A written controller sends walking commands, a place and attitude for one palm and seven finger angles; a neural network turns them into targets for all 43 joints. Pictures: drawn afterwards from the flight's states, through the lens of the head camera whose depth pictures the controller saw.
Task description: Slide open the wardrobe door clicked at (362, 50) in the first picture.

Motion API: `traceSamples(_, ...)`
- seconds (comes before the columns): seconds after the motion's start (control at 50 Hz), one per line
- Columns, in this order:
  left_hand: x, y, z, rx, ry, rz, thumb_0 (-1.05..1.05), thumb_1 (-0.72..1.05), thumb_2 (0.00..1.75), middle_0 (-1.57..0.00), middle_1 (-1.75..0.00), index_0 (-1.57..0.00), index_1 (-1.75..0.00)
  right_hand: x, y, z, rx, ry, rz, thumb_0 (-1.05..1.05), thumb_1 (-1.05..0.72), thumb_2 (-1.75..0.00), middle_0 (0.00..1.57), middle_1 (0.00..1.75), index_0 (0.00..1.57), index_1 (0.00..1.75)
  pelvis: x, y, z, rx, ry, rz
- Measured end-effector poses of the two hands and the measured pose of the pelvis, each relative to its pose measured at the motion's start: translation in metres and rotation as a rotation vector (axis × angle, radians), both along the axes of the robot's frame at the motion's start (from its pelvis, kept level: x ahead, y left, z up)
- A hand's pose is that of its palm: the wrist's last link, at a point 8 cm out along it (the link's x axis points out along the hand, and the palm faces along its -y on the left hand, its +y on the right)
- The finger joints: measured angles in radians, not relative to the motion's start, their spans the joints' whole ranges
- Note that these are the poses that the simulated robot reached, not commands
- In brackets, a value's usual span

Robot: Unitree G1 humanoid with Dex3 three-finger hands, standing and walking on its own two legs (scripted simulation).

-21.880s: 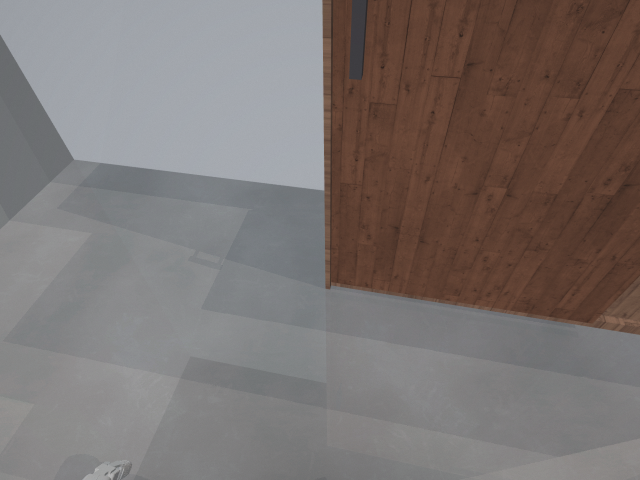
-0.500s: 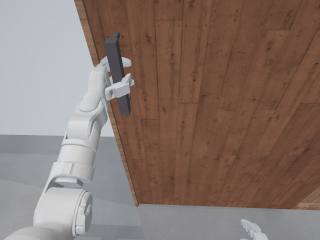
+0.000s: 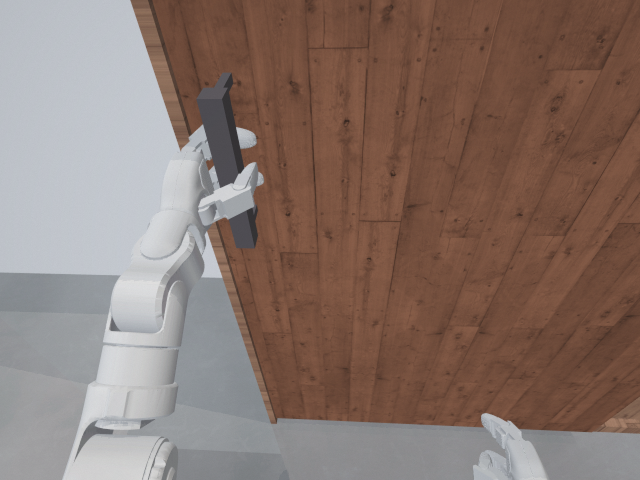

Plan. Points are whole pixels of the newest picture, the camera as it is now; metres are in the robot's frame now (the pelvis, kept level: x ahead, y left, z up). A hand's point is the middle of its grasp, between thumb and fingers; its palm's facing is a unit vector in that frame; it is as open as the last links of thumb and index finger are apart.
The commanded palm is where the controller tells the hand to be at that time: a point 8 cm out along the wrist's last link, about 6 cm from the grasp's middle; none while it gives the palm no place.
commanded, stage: tug the door sideways, standing still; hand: left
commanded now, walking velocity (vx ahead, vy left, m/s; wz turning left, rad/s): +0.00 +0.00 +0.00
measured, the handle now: (237, 167) +0.42 +0.13 +0.21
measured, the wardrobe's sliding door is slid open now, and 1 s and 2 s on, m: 0.00 0.08 0.28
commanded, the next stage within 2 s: step sideways, sliding the door along in 0.50 s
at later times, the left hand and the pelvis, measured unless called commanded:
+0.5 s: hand (264, 191) +0.37 +0.09 +0.21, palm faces +0.05 -1.00 -0.05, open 6.1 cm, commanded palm +0.35 +0.08 +0.21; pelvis -0.04 +0.01 +0.00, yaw +4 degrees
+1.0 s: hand (317, 194) +0.38 +0.03 +0.20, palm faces -0.03 -1.00 -0.08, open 6.4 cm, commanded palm +0.36 +0.07 +0.21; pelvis -0.04 -0.04 -0.02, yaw +4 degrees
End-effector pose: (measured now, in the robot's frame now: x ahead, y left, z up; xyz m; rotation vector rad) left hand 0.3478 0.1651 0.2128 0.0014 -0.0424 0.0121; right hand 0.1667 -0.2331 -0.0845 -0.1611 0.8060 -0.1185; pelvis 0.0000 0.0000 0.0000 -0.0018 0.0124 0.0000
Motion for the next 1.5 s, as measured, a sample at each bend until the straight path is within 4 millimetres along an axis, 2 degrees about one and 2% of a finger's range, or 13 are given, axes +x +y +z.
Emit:
traceSamples(0.14, -0.001, -0.001, 0.002, 0.02, 0.023, 0.038, 0.0, 0.67, 0.82, -0.38, -1.4, -0.35, -1.4, 0.019, 0.018, -0.003, -0.002, -0.003, 0.078, 0.01, -0.9, -0.9, 0.2, 0.3, 0.19, 0.3, -0.003, 0.001, -0.002, 0.0, -0.004, 0.042)
traceSamples(0.26, -0.001, -0.004, 0.002, 0.033, 0.028, 0.054, 0.0, 0.68, 0.83, -0.38, -1.4, -0.33, -1.4, 0.015, 0.036, -0.003, 0.029, -0.02, 0.113, 0.01, -0.9, -0.9, 0.2, 0.3, 0.2, 0.3, -0.013, 0.003, -0.003, 0.002, -0.015, 0.056)
traceSamples(0.42, -0.002, -0.014, 0.003, 0.046, 0.03, 0.052, 0.0, 0.7, 0.8, -0.36, -1.4, -0.29, -1.4, -0.018, 0.045, -0.013, 0.044, 0.027, 0.12, 0.01, -0.9, -0.9, 0.2, 0.3, 0.2, 0.3, -0.031, 0.007, -0.003, 0.001, -0.028, 0.064)
traceSamples(0.62, -0.002, -0.041, 0.003, 0.055, 0.026, 0.023, -0.01, 0.71, 0.76, -0.37, -1.4, -0.27, -1.4, -0.074, 0.036, -0.03, 0.034, 0.123, 0.079, 0.01, -0.9, -0.9, 0.2, 0.3, 0.2, 0.3, -0.049, 0.011, -0.003, 0.0, -0.028, 0.064)
traceSamples(0.74, 0.006, -0.051, -0.004, 0.085, -0.11, -0.065, -0.05, 0.64, 0.77, -0.4, -1.4, -0.29, -1.4, -0.097, 0.02, -0.036, 0.005, 0.115, -0.028, 0.01, -0.9, -0.9, 0.2, 0.3, 0.2, 0.3, -0.056, 0.008, -0.008, 0.01, -0.009, 0.015)
traceSamples(0.86, 0.009, -0.065, -0.009, 0.078, -0.198, -0.075, -0.08, 0.62, 0.81, -0.44, -1.4, -0.28, -1.4, -0.107, -0.002, -0.051, -0.001, 0.175, -0.052, 0.01, -0.9, -0.9, 0.2, 0.3, 0.2, 0.3, -0.052, -0.015, -0.015, 0.001, -0.018, 0.021)
traceSamples(0.94, 0.011, -0.073, -0.012, 0.084, -0.25, -0.055, -0.1, 0.6, 0.83, -0.45, -1.4, -0.28, -1.4, -0.099, -0.022, -0.064, -0.007, 0.214, -0.036, 0.01, -0.9, -0.9, 0.2, 0.3, 0.2, 0.3, -0.046, -0.034, -0.023, -0.017, -0.032, 0.05)
traceSamples(1.06, 0.014, -0.082, -0.014, 0.074, -0.294, -0.057, -0.11, 0.6, 0.84, -0.46, -1.4, -0.28, -1.4, -0.062, -0.044, -0.052, -0.066, 0.223, 0.017, 0.02, -0.9, -0.9, 0.2, 0.3, 0.2, 0.3, -0.038, -0.049, -0.013, 0.021, -0.033, 0.074)
traceSamples(1.12, 0.016, -0.084, -0.015, 0.073, -0.329, -0.068, -0.13, 0.58, 0.84, -0.46, -1.4, -0.3, -1.4, -0.035, -0.047, -0.043, -0.092, 0.184, 0.046, 0.02, -0.9, -0.9, 0.2, 0.3, 0.19, 0.3, -0.032, -0.054, -0.012, 0.033, -0.018, 0.08)
traceSamples(1.2, 0.019, -0.084, -0.019, 0.063, -0.389, -0.079, -0.16, 0.56, 0.84, -0.46, -1.4, -0.3, -1.4, 0.001, -0.048, -0.037, -0.08, 0.074, 0.041, 0.02, -0.9, -0.9, 0.2, 0.3, 0.2, 0.3, -0.03, -0.059, -0.022, 0.026, -0.017, 0.054)
traceSamples(1.28, 0.018, -0.085, -0.018, 0.078, -0.39, -0.064, -0.16, 0.58, 0.83, -0.47, -1.4, -0.3, -1.4, 0.022, -0.044, -0.028, -0.02, 0.025, 0.082, 0.01, -0.9, -0.9, 0.2, 0.3, 0.19, 0.3, -0.033, -0.075, -0.016, -0.014, -0.047, 0.04)
traceSamples(1.4, 0.015, -0.091, -0.018, 0.07, -0.358, 0.023, -0.12, 0.61, 0.86, -0.47, -1.4, -0.3, -1.4, 0.025, -0.057, -0.023, 0.018, 0.062, 0.171, 0.01, -0.9, -0.9, 0.2, 0.3, 0.2, 0.3, -0.028, -0.12, -0.008, -0.075, -0.052, 0.047)
traceSamples(1.5, 0.012, -0.103, -0.018, 0.074, -0.355, 0.156, -0.08, 0.65, 0.86, -0.46, -1.4, -0.31, -1.4, 0.031, -0.091, -0.036, 0.048, 0.075, 0.244, 0.01, -0.9, -0.9, 0.2, 0.3, 0.2, 0.3, -0.016, -0.173, -0.018, -0.086, -0.058, 0.089)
